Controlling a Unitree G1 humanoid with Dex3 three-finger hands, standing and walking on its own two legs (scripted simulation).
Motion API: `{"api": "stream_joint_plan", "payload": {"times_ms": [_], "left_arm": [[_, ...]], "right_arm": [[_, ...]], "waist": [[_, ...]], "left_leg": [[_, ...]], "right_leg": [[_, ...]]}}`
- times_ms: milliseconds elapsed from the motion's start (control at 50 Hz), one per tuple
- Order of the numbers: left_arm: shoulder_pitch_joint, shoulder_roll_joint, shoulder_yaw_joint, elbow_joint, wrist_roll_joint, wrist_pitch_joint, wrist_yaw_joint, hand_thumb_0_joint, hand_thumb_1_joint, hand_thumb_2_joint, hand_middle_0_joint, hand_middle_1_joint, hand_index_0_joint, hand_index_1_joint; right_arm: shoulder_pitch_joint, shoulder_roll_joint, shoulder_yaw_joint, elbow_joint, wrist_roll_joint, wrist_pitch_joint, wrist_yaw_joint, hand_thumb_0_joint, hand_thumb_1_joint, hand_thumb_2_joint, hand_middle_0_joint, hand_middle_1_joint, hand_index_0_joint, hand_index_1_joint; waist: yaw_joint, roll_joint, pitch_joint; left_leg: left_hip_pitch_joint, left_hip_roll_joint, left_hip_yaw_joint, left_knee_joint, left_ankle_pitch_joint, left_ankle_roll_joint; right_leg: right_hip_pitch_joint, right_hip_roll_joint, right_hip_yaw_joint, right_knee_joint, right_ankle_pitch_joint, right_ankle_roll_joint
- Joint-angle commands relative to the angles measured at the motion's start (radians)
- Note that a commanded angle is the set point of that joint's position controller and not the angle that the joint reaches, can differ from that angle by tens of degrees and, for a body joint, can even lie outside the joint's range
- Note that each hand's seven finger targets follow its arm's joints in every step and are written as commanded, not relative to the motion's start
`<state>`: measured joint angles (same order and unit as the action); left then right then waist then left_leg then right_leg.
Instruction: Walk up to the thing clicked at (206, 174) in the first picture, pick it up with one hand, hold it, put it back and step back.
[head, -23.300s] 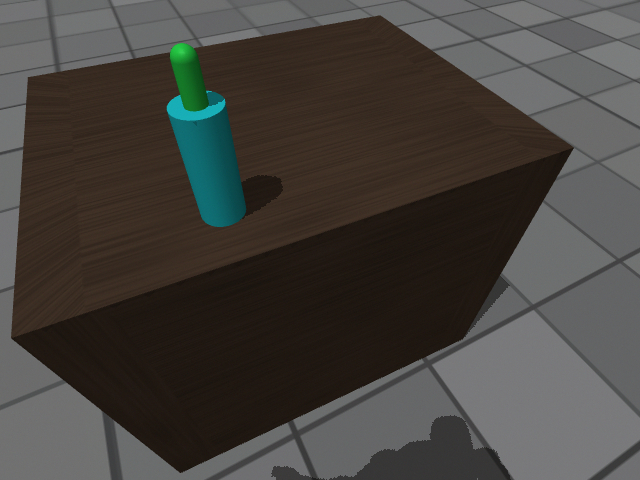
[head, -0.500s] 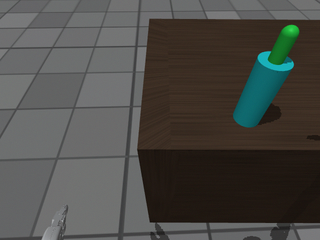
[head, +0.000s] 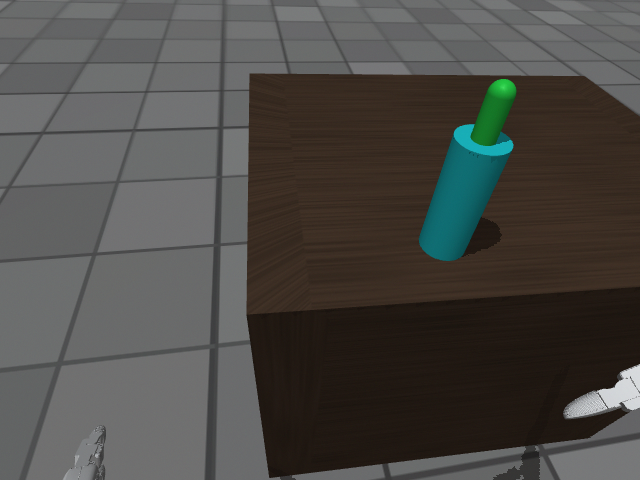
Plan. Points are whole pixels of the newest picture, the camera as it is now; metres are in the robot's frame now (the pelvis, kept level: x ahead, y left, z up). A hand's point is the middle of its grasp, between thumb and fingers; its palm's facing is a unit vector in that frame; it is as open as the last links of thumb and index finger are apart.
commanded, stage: sink last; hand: right
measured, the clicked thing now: (468, 176) +0.46 -0.22 +0.17
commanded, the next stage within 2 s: home in 0.42 s
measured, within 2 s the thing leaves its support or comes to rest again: neither
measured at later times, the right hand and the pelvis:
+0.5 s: hand out of the picture +0.17 -0.26 +0.22, palm faces +0.48 +0.74 -0.46, open 17.5 cm; pelvis -0.03 +0.01 +0.00, yaw -1 degrees
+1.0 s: hand (533, 429) +0.16 -0.22 +0.05, palm faces +0.23 +0.92 -0.31, open 17.5 cm; pelvis -0.01 +0.00 +0.01, yaw -1 degrees
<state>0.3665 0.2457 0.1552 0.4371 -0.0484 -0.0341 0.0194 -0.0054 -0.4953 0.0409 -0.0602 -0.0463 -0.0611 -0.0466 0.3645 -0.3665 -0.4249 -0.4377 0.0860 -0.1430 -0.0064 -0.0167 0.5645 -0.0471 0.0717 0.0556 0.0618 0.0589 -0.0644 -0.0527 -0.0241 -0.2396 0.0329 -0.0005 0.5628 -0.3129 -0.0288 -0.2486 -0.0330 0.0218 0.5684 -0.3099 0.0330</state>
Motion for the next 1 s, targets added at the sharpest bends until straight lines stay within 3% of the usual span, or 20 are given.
{"api": "stream_joint_plan", "payload": {"times_ms": [0,60,100,140,220,320,420,440,500,520,580,600,640,700,760,800,860,880,920,980], "left_arm": [[-0.14,0.085,0.03,-0.203,0.008,-0.07,0.011,0.0,-0.502,0.032,-0.055,-0.055,-0.062,-0.047],[-0.101,0.139,0.1,-0.205,0.015,-0.086,0.038,0.0,-0.503,0.036,-0.054,-0.057,-0.06,-0.05],[-0.038,0.143,0.136,-0.152,0.018,-0.089,0.045,0.0,-0.501,0.036,-0.054,-0.056,-0.06,-0.048],[-0.021,0.113,0.104,-0.17,0.016,-0.093,0.036,0.0,-0.499,0.034,-0.053,-0.055,-0.06,-0.047],[-0.053,0.081,0.089,-0.158,0.014,-0.104,0.021,0.0,-0.511,0.037,-0.054,-0.05,-0.057,-0.045],[-0.151,0.013,0.022,-0.029,0.016,-0.125,0.008,0.0,-0.525,0.048,-0.055,-0.049,-0.053,-0.05],[-0.273,0.098,0.063,-0.045,0.034,-0.162,0.034,0.0,-0.534,0.051,-0.056,-0.046,-0.053,-0.049],[-0.264,0.086,0.041,-0.052,0.034,-0.163,0.037,0.0,-0.534,0.056,-0.057,-0.052,-0.054,-0.054],[-0.221,0.113,0.057,-0.075,0.035,-0.164,0.045,0.0,-0.534,0.067,-0.056,-0.054,-0.052,-0.058],[-0.186,0.117,0.058,-0.099,0.035,-0.163,0.046,0.0,-0.454,0.147,-0.126,-0.134,-0.13,-0.138],[-0.115,0.012,-0.029,-0.089,0.022,-0.148,0.035,0.0,-0.214,0.387,-0.131,-0.191,-0.133,-0.189],[-0.107,-0.04,-0.079,-0.074,0.016,-0.143,0.027,0.0,-0.134,0.467,-0.133,-0.193,-0.134,-0.192],[-0.136,-0.063,-0.116,-0.068,0.006,-0.141,0.018,0.0,0.026,0.535,-0.135,-0.194,-0.135,-0.193],[-0.135,0.005,-0.057,0.006,0.007,-0.144,0.013,0.0,0.266,0.578,-0.143,-0.204,-0.142,-0.205],[-0.112,0.094,0.011,0.018,0.014,-0.16,0.012,0.0,0.426,0.628,-0.152,-0.218,-0.151,-0.219],[-0.142,0.141,0.041,-0.068,0.022,-0.174,0.009,0.0,0.527,0.687,-0.162,-0.236,-0.162,-0.236],[-0.156,0.095,0.012,-0.017,0.032,-0.165,0.01,0.0,0.689,0.781,-0.179,-0.263,-0.179,-0.263],[-0.199,0.058,-0.02,-0.033,0.035,-0.167,0.013,0.0,0.743,0.814,-0.185,-0.273,-0.185,-0.273],[-0.28,-0.01,-0.102,-0.049,0.038,-0.163,0.015,0.0,0.873,0.891,-0.199,-0.295,-0.199,-0.295],[-0.315,-0.052,-0.145,0.0,0.036,-0.148,0.023,0.0,0.897,0.902,-0.201,-0.299,-0.2,-0.299]], "right_arm": [[-0.074,-0.184,-0.087,-0.33,0.004,-0.108,-0.012,0.0,0.549,-0.046,0.056,0.056,0.054,0.056],[-0.094,-0.194,-0.113,-0.314,0.001,-0.128,-0.024,0.0,0.554,-0.046,0.056,0.057,0.054,0.057],[-0.043,-0.183,-0.138,-0.243,0.002,-0.135,-0.025,0.0,0.553,-0.048,0.054,0.058,0.055,0.058],[0.003,-0.19,-0.161,-0.163,0.003,-0.142,-0.022,0.0,0.57,-0.047,0.052,0.06,0.054,0.06],[-0.051,-0.17,-0.149,-0.093,0.009,-0.172,-0.007,0.0,0.564,-0.049,0.051,0.06,0.054,0.06],[-0.127,-0.219,-0.16,-0.133,0.001,-0.226,-0.008,0.0,0.554,-0.051,0.052,0.059,0.054,0.06],[-0.172,-0.3,-0.226,-0.173,-0.018,-0.266,-0.042,0.0,0.531,-0.051,0.056,0.057,0.055,0.058],[-0.171,-0.295,-0.226,-0.182,-0.017,-0.271,-0.045,0.0,0.522,-0.052,0.056,0.057,0.055,0.057],[-0.106,-0.287,-0.254,-0.121,-0.016,-0.272,-0.054,0.0,0.517,-0.056,0.055,0.058,0.055,0.058],[-0.097,-0.274,-0.25,-0.069,-0.018,-0.27,-0.053,0.0,0.597,-0.025,0.047,0.044,0.047,0.044],[-0.047,-0.196,-0.195,0.083,-0.011,-0.255,-0.035,0.0,0.611,-0.018,0.046,0.042,0.046,0.042],[-0.043,-0.169,-0.156,0.098,-0.006,-0.251,-0.026,0.0,0.607,-0.022,0.047,0.043,0.047,0.043],[-0.052,-0.129,-0.087,0.118,0.001,-0.239,-0.008,0.0,0.579,-0.038,0.05,0.048,0.05,0.048],[-0.061,-0.094,-0.002,0.084,0.005,-0.221,0.014,0.0,0.546,-0.057,0.053,0.054,0.053,0.054],[-0.03,-0.063,0.045,0.023,-0.003,-0.209,0.026,0.0,0.515,-0.076,0.057,0.059,0.057,0.059],[0.03,-0.137,-0.024,-0.062,-0.016,-0.212,0.016,0.0,0.516,-0.076,0.057,0.059,0.057,0.059],[0.058,-0.066,0.071,0.0,-0.03,-0.186,0.0,0.0,0.572,-0.043,0.051,0.05,0.051,0.05],[0.08,-0.066,0.068,0.027,-0.037,-0.176,-0.01,0.0,0.595,-0.03,0.049,0.046,0.049,0.046],[0.106,-0.012,0.132,0.119,-0.045,-0.159,-0.015,0.0,0.594,-0.03,0.049,0.046,0.049,0.046],[0.108,0.055,0.237,0.246,-0.053,-0.146,-0.017,0.0,0.611,-0.016,0.046,0.041,0.046,0.041]], "waist": [[0.014,-0.007,-0.068],[0.048,0.025,-0.056],[0.045,0.05,-0.013],[0.029,0.082,0.034],[0.023,0.125,0.115],[-0.026,0.021,0.112],[-0.026,-0.019,-0.1],[-0.03,-0.015,-0.127],[-0.036,0.0,-0.134],[-0.017,0.035,-0.14],[-0.015,0.08,0.001],[-0.018,0.069,0.06],[-0.007,0.077,0.119],[0.026,0.008,0.148],[0.048,-0.023,0.068],[0.026,-0.044,-0.058],[0.024,-0.027,-0.064],[0.015,-0.019,-0.084],[0.007,0.012,-0.053],[0.014,0.027,-0.002]], "left_leg": [[0.028,-0.024,0.054,-0.095,0.146,0.019],[-0.006,-0.018,0.05,-0.108,0.11,0.013],[-0.022,-0.016,0.055,-0.118,0.092,0.01],[-0.023,-0.013,0.055,-0.134,0.063,0.008],[-0.07,0.006,0.026,-0.191,-0.063,0.005],[-0.064,0.004,0.021,-0.187,-0.131,0.016],[0.056,-0.003,0.03,-0.136,0.042,0.018],[0.072,-0.009,0.037,-0.13,0.056,0.019],[0.104,-0.017,0.057,-0.127,0.103,0.024],[0.111,-0.018,0.059,-0.133,0.117,0.021],[0.058,-0.023,0.068,-0.166,0.067,0.016],[0.038,-0.023,0.07,-0.177,0.045,0.015],[-0.001,-0.029,0.073,-0.187,0.009,0.014],[-0.039,-0.032,0.072,-0.183,-0.015,0.02],[-0.019,-0.035,0.079,-0.155,0.072,0.026],[0.051,-0.039,0.085,-0.128,0.178,0.031],[0.072,-0.038,0.087,-0.124,0.239,0.034],[0.089,-0.033,0.087,-0.124,0.251,0.031],[0.094,-0.031,0.082,-0.134,0.217,0.028],[0.058,-0.031,0.078,-0.151,0.136,0.027]], "right_leg": [[0.006,0.042,-0.068,-0.093,0.168,-0.037],[0.039,0.046,-0.063,-0.101,0.122,-0.045],[0.04,0.05,-0.059,-0.104,0.109,-0.048],[0.023,0.051,-0.059,-0.107,0.095,-0.048],[0.015,0.061,-0.066,-0.124,0.029,-0.043],[-0.024,0.062,-0.059,-0.148,-0.023,-0.035],[0.025,0.061,-0.05,-0.129,0.093,-0.036],[0.035,0.057,-0.046,-0.13,0.105,-0.036],[0.047,0.055,-0.042,-0.134,0.154,-0.035],[0.064,0.053,-0.043,-0.134,0.165,-0.037],[0.035,0.048,-0.049,-0.163,0.129,-0.04],[0.02,0.049,-0.054,-0.172,0.112,-0.04],[0.012,0.045,-0.059,-0.196,0.08,-0.041],[0.019,0.041,-0.057,-0.228,0.025,-0.039],[0.07,0.035,-0.051,-0.215,0.101,-0.032],[0.118,0.03,-0.041,-0.194,0.222,-0.021],[0.122,0.027,-0.03,-0.168,0.313,-0.022],[0.12,0.029,-0.031,-0.16,0.312,-0.026],[0.076,0.031,-0.036,-0.159,0.265,-0.031],[0.024,0.035,-0.048,-0.164,0.171,-0.036]]}}
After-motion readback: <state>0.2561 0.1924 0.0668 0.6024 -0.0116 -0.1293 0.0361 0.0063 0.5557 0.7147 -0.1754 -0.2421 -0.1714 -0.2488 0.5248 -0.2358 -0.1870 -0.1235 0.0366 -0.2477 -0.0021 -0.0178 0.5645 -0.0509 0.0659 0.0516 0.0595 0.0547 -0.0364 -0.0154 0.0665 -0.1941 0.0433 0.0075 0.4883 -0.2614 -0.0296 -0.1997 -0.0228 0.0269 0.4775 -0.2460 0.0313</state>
